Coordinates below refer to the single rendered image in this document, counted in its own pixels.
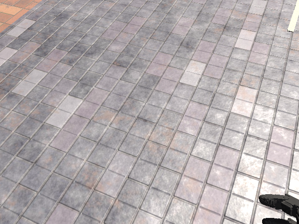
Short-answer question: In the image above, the robot right hand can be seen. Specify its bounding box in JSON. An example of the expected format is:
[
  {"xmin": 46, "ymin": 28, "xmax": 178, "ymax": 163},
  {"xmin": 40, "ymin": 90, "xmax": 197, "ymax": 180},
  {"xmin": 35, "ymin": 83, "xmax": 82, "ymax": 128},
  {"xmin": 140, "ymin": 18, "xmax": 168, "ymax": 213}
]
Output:
[{"xmin": 259, "ymin": 194, "xmax": 299, "ymax": 224}]

